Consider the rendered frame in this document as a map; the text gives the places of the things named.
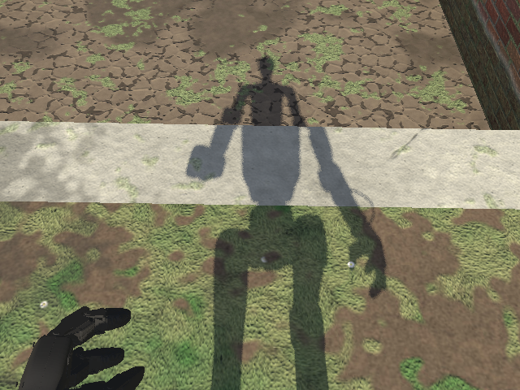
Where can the robot left hand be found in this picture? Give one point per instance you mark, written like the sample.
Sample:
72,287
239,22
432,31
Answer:
54,365

